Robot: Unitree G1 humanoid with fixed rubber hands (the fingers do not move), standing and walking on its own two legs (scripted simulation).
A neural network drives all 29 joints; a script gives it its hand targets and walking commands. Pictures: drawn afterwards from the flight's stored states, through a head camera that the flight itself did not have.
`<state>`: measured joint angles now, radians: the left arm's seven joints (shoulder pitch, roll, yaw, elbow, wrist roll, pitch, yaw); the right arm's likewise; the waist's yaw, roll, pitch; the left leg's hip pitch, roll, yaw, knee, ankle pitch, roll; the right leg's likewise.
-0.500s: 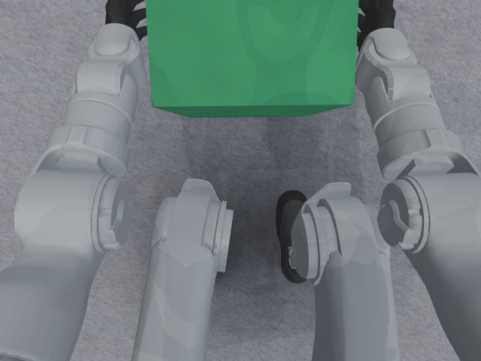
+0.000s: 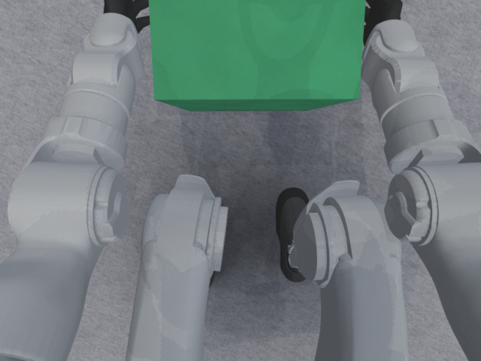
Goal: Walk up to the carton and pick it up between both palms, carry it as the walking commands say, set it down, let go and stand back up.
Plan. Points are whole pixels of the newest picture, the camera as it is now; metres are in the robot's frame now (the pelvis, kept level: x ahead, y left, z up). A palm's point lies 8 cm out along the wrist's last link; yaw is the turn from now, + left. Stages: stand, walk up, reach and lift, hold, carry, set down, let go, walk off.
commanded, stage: set down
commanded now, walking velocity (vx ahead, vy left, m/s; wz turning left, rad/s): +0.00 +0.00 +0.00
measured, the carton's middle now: (251, 23) +0.55 +0.01 -0.23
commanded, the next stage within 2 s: none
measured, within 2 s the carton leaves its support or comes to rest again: neither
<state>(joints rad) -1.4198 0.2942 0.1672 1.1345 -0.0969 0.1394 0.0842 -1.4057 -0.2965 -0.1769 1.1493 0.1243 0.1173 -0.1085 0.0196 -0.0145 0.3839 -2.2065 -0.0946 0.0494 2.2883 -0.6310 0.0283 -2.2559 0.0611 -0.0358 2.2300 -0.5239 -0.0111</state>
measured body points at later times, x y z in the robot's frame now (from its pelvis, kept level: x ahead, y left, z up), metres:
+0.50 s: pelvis +0.00 +0.00 +0.01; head +0.36 +0.01 +0.27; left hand +0.54 +0.20 -0.17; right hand +0.54 -0.17 -0.17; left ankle +0.10 +0.10 -0.32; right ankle +0.13 -0.10 -0.32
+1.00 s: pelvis +0.01 +0.00 +0.02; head +0.36 +0.01 +0.30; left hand +0.55 +0.22 -0.12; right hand +0.56 -0.19 -0.13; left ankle +0.10 +0.10 -0.32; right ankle +0.13 -0.10 -0.32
